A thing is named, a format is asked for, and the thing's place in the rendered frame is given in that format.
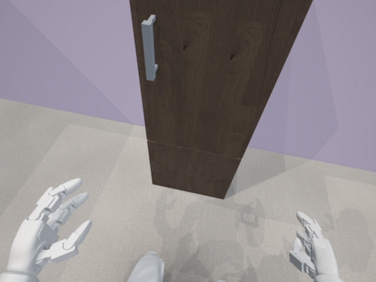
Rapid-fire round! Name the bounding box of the robot left thigh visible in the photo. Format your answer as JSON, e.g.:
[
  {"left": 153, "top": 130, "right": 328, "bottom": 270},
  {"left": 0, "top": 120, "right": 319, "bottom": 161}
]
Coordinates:
[{"left": 127, "top": 256, "right": 165, "bottom": 282}]

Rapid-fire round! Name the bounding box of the robot left shin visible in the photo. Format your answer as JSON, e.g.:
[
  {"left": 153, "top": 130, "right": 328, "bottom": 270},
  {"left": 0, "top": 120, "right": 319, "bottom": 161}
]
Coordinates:
[{"left": 146, "top": 251, "right": 157, "bottom": 257}]

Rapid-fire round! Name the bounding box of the cupboard door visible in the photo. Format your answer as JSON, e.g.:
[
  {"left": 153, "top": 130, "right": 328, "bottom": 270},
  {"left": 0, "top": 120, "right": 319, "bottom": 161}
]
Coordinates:
[{"left": 135, "top": 0, "right": 304, "bottom": 158}]

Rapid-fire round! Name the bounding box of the right robot hand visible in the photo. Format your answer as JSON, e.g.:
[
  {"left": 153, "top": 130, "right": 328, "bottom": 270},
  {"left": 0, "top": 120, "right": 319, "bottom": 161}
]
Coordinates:
[{"left": 290, "top": 211, "right": 339, "bottom": 279}]

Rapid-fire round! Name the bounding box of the handle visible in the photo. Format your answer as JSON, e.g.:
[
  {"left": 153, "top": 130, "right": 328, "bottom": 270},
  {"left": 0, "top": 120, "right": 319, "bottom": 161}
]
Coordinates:
[{"left": 141, "top": 15, "right": 158, "bottom": 81}]

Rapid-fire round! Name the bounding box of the left robot hand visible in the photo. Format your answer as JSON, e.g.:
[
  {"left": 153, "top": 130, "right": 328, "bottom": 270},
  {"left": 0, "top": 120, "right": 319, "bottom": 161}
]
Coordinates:
[{"left": 6, "top": 178, "right": 92, "bottom": 276}]

